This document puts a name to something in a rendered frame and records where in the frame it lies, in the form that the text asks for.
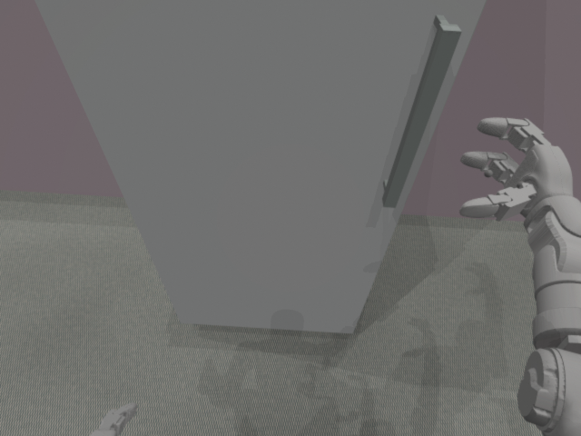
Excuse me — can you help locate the handle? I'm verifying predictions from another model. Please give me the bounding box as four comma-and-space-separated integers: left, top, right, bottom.
382, 15, 462, 208

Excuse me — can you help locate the right robot hand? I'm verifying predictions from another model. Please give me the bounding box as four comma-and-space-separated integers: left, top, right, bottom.
459, 117, 574, 222

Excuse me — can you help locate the right robot forearm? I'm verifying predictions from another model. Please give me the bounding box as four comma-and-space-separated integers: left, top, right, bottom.
524, 195, 581, 354

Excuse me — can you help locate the left robot hand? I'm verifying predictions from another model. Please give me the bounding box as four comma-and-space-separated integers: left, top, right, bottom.
90, 402, 137, 436

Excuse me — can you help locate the robot right upper arm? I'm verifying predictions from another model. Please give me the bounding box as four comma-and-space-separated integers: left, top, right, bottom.
517, 347, 581, 436

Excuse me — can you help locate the fridge door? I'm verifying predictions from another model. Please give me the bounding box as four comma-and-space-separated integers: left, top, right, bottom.
35, 0, 486, 333

